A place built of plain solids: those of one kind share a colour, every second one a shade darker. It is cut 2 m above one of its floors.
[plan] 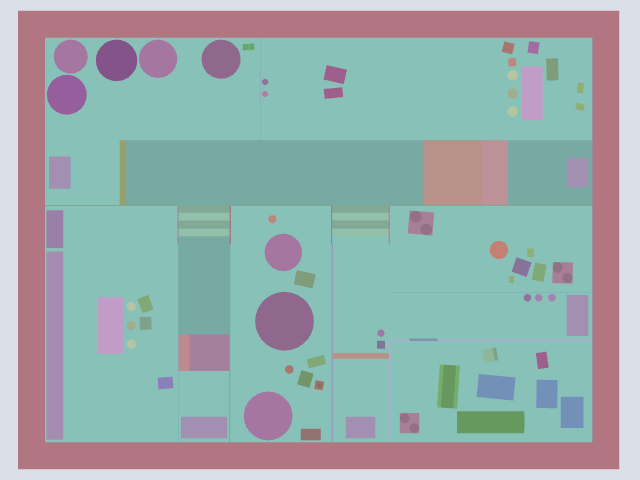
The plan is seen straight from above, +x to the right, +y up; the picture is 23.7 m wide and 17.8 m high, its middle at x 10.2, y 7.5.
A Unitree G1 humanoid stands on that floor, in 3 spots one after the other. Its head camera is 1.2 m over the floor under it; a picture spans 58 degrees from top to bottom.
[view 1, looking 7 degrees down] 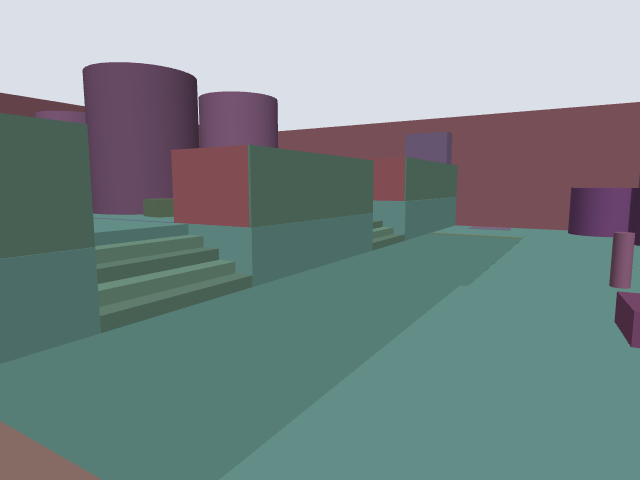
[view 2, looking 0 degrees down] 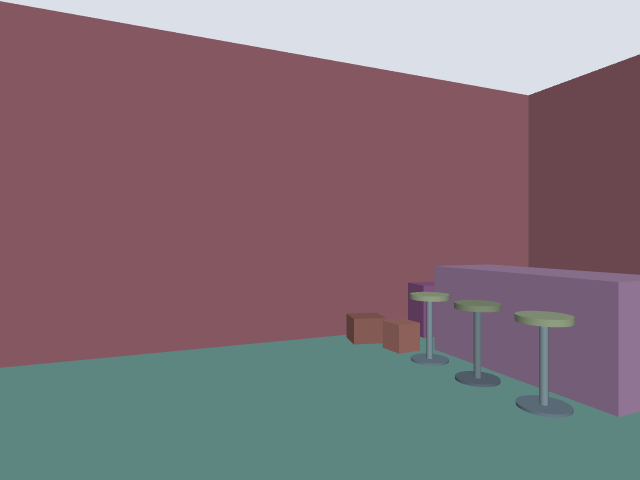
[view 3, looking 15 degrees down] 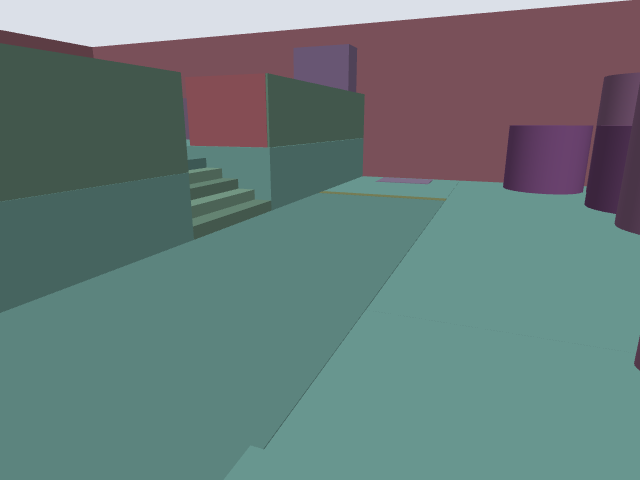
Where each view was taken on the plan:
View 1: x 14.95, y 12.41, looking -149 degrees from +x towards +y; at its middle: floor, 7.06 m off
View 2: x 14.61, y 10.00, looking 67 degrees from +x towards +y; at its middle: wall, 5.43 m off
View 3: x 10.81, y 11.98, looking -158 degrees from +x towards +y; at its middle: floor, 5.02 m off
